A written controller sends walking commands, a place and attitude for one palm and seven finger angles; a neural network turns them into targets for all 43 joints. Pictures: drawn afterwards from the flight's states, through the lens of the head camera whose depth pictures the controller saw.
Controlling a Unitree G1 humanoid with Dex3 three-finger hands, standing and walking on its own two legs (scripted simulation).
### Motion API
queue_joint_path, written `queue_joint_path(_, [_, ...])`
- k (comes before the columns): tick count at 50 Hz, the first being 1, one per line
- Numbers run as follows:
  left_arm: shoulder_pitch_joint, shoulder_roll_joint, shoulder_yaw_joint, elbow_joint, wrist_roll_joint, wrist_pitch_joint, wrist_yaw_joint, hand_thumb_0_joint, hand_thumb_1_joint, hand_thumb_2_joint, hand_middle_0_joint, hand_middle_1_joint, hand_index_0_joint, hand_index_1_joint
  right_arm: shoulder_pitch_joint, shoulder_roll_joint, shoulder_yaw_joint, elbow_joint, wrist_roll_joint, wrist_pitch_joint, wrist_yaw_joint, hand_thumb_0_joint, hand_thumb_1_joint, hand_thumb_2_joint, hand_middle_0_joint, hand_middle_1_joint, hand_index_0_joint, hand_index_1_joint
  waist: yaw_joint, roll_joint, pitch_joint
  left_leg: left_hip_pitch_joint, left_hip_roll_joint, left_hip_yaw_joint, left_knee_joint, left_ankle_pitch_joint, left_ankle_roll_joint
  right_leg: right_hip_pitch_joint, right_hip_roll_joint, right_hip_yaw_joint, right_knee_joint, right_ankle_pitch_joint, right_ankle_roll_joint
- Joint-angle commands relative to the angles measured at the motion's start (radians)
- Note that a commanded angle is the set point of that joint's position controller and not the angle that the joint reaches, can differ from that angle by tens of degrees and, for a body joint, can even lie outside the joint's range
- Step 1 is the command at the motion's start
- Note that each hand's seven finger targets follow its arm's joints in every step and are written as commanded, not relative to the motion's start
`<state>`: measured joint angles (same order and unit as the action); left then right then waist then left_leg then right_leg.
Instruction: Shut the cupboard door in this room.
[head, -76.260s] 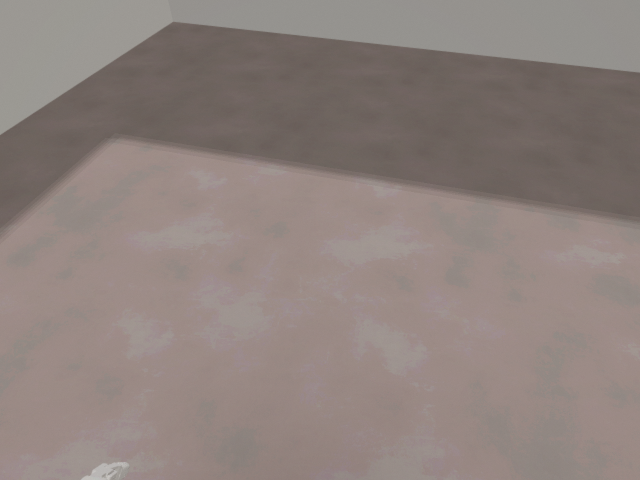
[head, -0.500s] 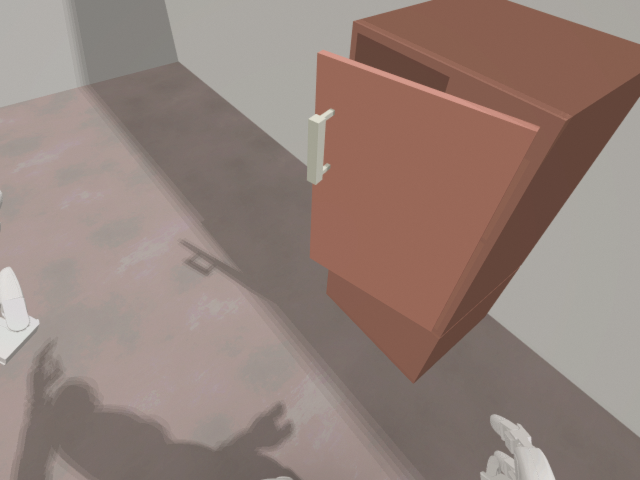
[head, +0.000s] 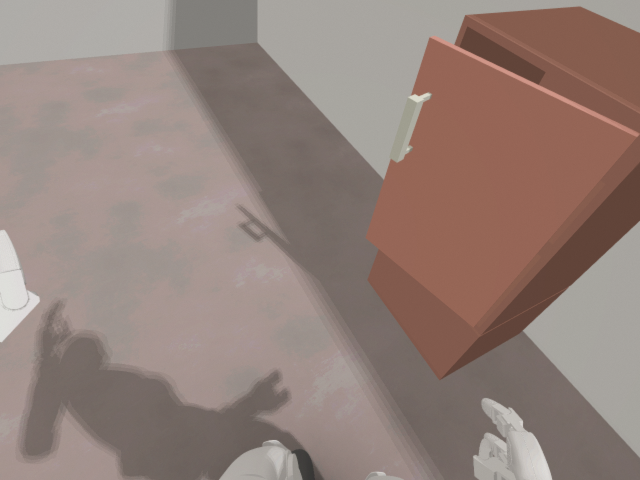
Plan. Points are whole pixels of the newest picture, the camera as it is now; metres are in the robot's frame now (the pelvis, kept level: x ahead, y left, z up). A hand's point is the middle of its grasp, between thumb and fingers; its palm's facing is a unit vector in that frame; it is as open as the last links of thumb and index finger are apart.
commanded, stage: stop stepping back and stand still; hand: left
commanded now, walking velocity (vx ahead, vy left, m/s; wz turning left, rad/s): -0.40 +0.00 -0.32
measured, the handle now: (411, 127) +0.81 -0.14 +0.03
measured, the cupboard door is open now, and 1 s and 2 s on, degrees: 14 14 14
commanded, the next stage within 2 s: let the arm hang, fingers relaxed in 1.84 s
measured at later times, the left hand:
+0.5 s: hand out of the picture +0.12 +0.44 +0.25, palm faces +0.23 -0.97 -0.03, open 7.4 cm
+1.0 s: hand out of the picture -0.10 +0.55 +0.22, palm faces -0.27 -0.74 -0.62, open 7.4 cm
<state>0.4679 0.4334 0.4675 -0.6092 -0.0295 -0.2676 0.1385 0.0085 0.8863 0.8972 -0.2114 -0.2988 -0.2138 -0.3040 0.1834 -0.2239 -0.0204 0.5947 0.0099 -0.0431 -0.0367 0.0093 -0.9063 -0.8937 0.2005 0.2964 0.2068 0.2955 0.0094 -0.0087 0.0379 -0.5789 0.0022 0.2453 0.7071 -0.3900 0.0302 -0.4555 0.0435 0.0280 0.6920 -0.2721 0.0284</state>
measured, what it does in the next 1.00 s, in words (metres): steps to the left, turning right: right foot, then left foot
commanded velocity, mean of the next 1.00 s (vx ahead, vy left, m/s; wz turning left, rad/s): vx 0.19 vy -0.24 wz -0.01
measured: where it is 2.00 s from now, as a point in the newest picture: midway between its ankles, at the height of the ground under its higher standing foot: outside the picture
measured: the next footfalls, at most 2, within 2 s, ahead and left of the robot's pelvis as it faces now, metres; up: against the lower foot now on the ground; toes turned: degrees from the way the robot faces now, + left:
right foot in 0.22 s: -0.09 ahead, -0.10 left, -0.01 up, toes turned -4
left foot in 0.32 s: -0.01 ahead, +0.21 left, +0.00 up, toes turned -4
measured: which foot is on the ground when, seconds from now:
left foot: down 0.00-0.18, up 0.20-0.30, down 0.32-0.54, up 0.56-0.64, down 0.66-0.86, up 0.88-1.00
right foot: down 0.00-0.00, up 0.02-0.20, down 0.22-0.30, up 0.32-0.84, down 0.86-1.00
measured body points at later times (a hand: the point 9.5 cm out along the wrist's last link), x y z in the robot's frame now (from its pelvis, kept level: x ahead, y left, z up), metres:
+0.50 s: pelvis -0.18 +0.22 +0.03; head -0.14 +0.33 +0.46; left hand +0.10 +0.49 +0.25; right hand -0.05 +0.02 -0.02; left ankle -0.05 +0.23 -0.70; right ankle -0.18 +0.05 -0.55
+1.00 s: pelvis -0.35 +0.44 +0.03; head -0.33 +0.49 +0.48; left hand -0.09 +0.59 +0.25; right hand -0.38 +0.17 -0.05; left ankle -0.23 +0.46 -0.64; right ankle -0.42 +0.39 -0.70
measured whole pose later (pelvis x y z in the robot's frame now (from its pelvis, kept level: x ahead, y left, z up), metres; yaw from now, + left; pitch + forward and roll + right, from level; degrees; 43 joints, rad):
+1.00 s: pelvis -0.35 +0.44 +0.03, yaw -29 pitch -1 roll -3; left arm 0.85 0.64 0.52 -0.83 -0.08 -0.19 0.06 0.01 0.88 0.90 -0.22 -0.30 -0.22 -0.30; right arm 0.31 -0.17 -0.02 0.59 0.02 0.03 0.00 0.01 -0.90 -0.89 0.20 0.30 0.21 0.30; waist -0.07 -0.08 0.00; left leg -0.63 0.02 0.05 1.03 -0.35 0.07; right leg -0.15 0.06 -0.16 0.50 -0.37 -0.10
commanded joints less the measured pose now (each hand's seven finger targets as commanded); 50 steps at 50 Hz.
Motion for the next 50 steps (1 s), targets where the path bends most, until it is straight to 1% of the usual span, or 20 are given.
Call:
queue_joint_path(1, [-0.138,0.248,0.158,-0.217,-0.009,-0.024,0.012,0.0,0.9,0.9,-0.2,-0.3,-0.2,-0.3,-0.091,-0.118,-0.041,-0.15,-0.014,-0.06,-0.016,0.0,-0.9,-0.9,0.2,0.3,0.2,0.3,0.003,0.349,-0.183,-0.164,0.45,-0.478,-0.676,-0.445,-0.038,0.181,0.125,-0.052,0.725,-0.362,-0.025])
queue_joint_path(8, [0.08,0.247,0.225,-0.209,-0.073,-0.052,-0.019,0.0,0.9,0.9,-0.2,-0.3,-0.2,-0.3,-0.071,-0.069,-0.093,-0.157,0.059,-0.145,0.062,0.0,-0.9,-0.9,0.2,0.3,0.2,0.3,0.163,-0.044,-0.264,0.324,0.062,0.031,0.135,-0.117,-0.423,0.052,-0.046,-0.186,0.026,-0.463,-0.146])
queue_joint_path(10, [-0.133,0.253,0.153,-0.28,-0.029,-0.081,-0.01,0.0,0.9,0.9,-0.2,-0.3,-0.2,-0.3,-0.101,-0.12,-0.103,-0.079,0.06,-0.152,0.076,0.0,-0.9,-0.9,0.2,0.3,0.2,0.3,0.047,-0.55,0.038,0.223,0.136,-0.612,1.343,-0.311,-0.185,-0.533,-0.465,0.58,-0.312,-0.229,-0.399])
queue_joint_path(12, [-0.621,0.41,0.225,-0.297,-0.064,-0.022,-0.045,0.0,0.9,0.9,-0.2,-0.3,-0.2,-0.3,-0.032,-0.09,-0.045,-0.046,-0.016,-0.177,0.085,0.0,-0.9,-0.9,0.2,0.3,0.2,0.3,-0.124,-0.171,0.08,0.247,0.297,-0.673,0.757,-0.355,0.346,-0.569,-0.523,0.551,-0.274,-0.261,-0.3])
queue_joint_path(14, [-0.742,0.17,-0.058,-0.057,-0.018,0.048,-0.047,0.0,0.9,0.9,-0.2,-0.3,-0.2,-0.3,-0.045,-0.135,-0.044,-0.022,-0.001,-0.143,0.033,0.0,-0.9,-0.9,0.2,0.3,0.2,0.3,-0.106,0.34,-0.009,0.467,0.109,-0.358,0.012,-0.027,-0.07,-0.415,-0.098,0.099,0.179,-0.407,-0.077])
queue_joint_path(16, [-0.874,0.166,-0.101,-0.073,0.02,0.047,-0.011,0.0,0.9,0.9,-0.2,-0.3,-0.2,-0.3,-0.105,-0.181,-0.064,-0.047,-0.028,-0.149,0.04,0.0,-0.9,-0.9,0.2,0.3,0.2,0.3,-0.049,0.851,0.002,0.26,0.356,-0.677,-0.449,-0.194,-0.158,-0.274,0.024,0.041,0.682,-0.373,-0.019])
queue_joint_path(19, [-0.885,0.183,-0.071,-0.218,-0.008,0.051,-0.052,0.0,0.9,0.9,-0.2,-0.3,-0.2,-0.3,-0.146,-0.14,-0.067,-0.111,-0.017,-0.141,0.08,0.0,-0.9,-0.9,0.2,0.3,0.2,0.3,-0.049,0.436,0.139,-0.044,0.377,-0.943,-0.696,-0.71,-0.171,-0.235,0.079,0.056,0.87,-0.202,-0.007])
queue_joint_path(25, [-0.069,0.19,0.07,-0.46,-0.084,0.064,-0.072,0.0,0.9,0.9,-0.2,-0.3,-0.2,-0.3,-0.183,-0.066,-0.13,-0.211,-0.027,-0.068,0.13,0.0,-0.9,-0.9,0.2,0.3,0.2,0.3,0.119,0.56,-0.168,0.054,0.053,-0.08,-0.666,-0.055,-0.567,0.382,0.182,-0.344,0.44,-0.163,-0.055])
queue_joint_path(26, [0.083,0.21,0.114,-0.388,-0.088,0.059,-0.073,0.0,0.9,0.9,-0.2,-0.3,-0.2,-0.3,-0.133,-0.051,-0.134,-0.204,-0.024,-0.052,0.124,0.0,-0.9,-0.9,0.2,0.3,0.2,0.3,0.156,0.427,-0.176,-0.103,-0.043,0.01,-0.409,0.046,-0.494,0.597,0.145,-0.372,0.191,-0.236,-0.125])
queue_joint_path(29, [0.092,0.209,0.095,-0.281,-0.098,0.048,-0.091,0.0,0.9,0.9,-0.2,-0.3,-0.2,-0.3,-0.041,0.042,-0.038,-0.105,0.06,0.012,0.069,0.0,-0.9,-0.9,0.2,0.3,0.2,0.3,0.002,-0.443,-0.223,0.277,0.046,-0.531,0.561,-0.281,0.538,0.028,-0.077,-0.098,-0.01,0.011,-0.21])
queue_joint_path(31, [-0.202,0.529,0.315,-0.389,-0.118,0.018,-0.056,0.0,0.9,0.9,-0.2,-0.3,-0.2,-0.3,-0.029,-0.081,-0.015,-0.142,-0.038,0.031,0.019,0.0,-0.9,-0.9,0.2,0.3,0.2,0.3,-0.091,0.165,-0.089,0.199,0.284,-0.733,-0.212,0.07,-0.1,-0.06,-0.073,-0.152,0.368,-0.194,-0.129])
queue_joint_path(32, [-0.437,0.541,0.252,-0.464,-0.093,0.005,-0.033,0.0,0.9,0.9,-0.2,-0.3,-0.2,-0.3,-0.069,-0.114,-0.034,-0.109,-0.113,-0.006,0.023,0.0,-0.9,-0.9,0.2,0.3,0.2,0.3,-0.099,0.546,-0.041,0.372,0.267,-0.973,-0.567,0.517,-0.778,-0.184,0.103,-0.206,0.416,-0.322,-0.078])
queue_joint_path(33, [-0.505,0.512,0.246,-0.271,-0.058,0.032,-0.014,0.0,0.9,0.9,-0.2,-0.3,-0.2,-0.3,-0.136,-0.134,-0.067,-0.049,-0.164,-0.046,0.023,0.0,-0.9,-0.9,0.2,0.3,0.2,0.3,-0.054,0.763,0.018,0.309,0.157,-0.791,-0.628,0.952,-0.863,-0.026,0.17,-0.18,0.296,-0.375,-0.008])
queue_joint_path(34, [-0.421,0.338,0.142,-0.04,-0.032,0.073,-0.016,0.0,0.9,0.9,-0.2,-0.3,-0.2,-0.3,-0.069,-0.099,-0.082,0.016,-0.124,-0.035,0.026,0.0,-0.9,-0.9,0.2,0.3,0.2,0.3,-0.022,0.618,-0.027,0.333,0.07,-0.472,-0.506,1.19,-0.589,0.162,0.171,-0.215,0.074,-0.374,-0.054])
queue_joint_path(35, [-0.276,0.31,0.142,0.009,-0.001,0.093,-0.024,0.0,0.9,0.9,-0.2,-0.3,-0.2,-0.3,0.084,-0.129,-0.083,-0.016,-0.005,-0.042,0.034,0.0,-0.9,-0.9,0.2,0.3,0.2,0.3,-0.003,0.169,-0.059,0.316,0.052,-0.357,-0.067,0.871,0.393,0.192,0.044,-0.143,-0.106,-0.357,-0.083])
queue_joint_path(36, [-0.123,0.409,0.257,0.142,-0.069,0.148,-0.049,0.0,0.9,0.9,-0.2,-0.3,-0.2,-0.3,0.073,-0.116,-0.082,-0.049,-0.002,-0.03,0.038,0.0,-0.9,-0.9,0.2,0.3,0.2,0.3,-0.054,0.226,-0.25,0.456,0.205,-0.604,-0.089,0.637,0.504,0.113,0.066,-0.139,-0.056,-0.145,-0.047])
queue_joint_path(38, [0.016,0.313,0.206,-0.134,-0.107,0.111,-0.104,0.0,0.9,0.9,-0.2,-0.3,-0.2,-0.3,-0.017,-0.074,-0.075,-0.131,-0.037,-0.004,0.051,0.0,-0.9,-0.9,0.2,0.3,0.2,0.3,-0.061,0.088,-0.401,0.61,0.262,-0.981,-0.443,0.718,-0.002,0.175,0.143,-0.055,0.029,-0.261,-0.043])
queue_joint_path(40, [0.09,0.27,0.213,-0.368,-0.15,0.069,-0.09,0.0,0.9,0.9,-0.2,-0.3,-0.2,-0.3,-0.116,-0.124,-0.108,-0.192,-0.045,-0.023,0.086,0.0,-0.9,-0.9,0.2,0.3,0.2,0.3,0.021,0.208,-0.466,0.507,0.166,-0.713,-0.664,0.625,-0.606,0.423,0.209,-0.155,-0.067,-0.379,-0.078])
queue_joint_path(45, [0.278,0.373,0.324,-0.532,-0.113,0.035,-0.011,0.0,0.9,0.9,-0.2,-0.3,-0.2,-0.3,-0.046,-0.095,-0.068,-0.191,0.057,0.015,0.065,0.0,-0.9,-0.9,0.2,0.3,0.2,0.3,-0.055,-0.129,-0.221,-0.293,0.015,-0.297,0.515,-0.008,0.212,0.563,-0.385,0.122,-0.401,0.077,-0.201])
queue_joint_path(50, [0.146,0.297,0.259,-0.078,-0.027,0.057,0.025,0.0,0.9,0.9,-0.2,-0.3,-0.2,-0.3,-0.101,-0.1,-0.049,-0.148,-0.001,0.028,-0.023,0.0,-0.9,-0.9,0.2,0.3,0.2,0.3,-0.063,0.059,-0.02,0.16,0.135,-0.221,0.246,-0.003,0.052,-0.088,-0.32,0.022,-0.436,-0.648,-0.228])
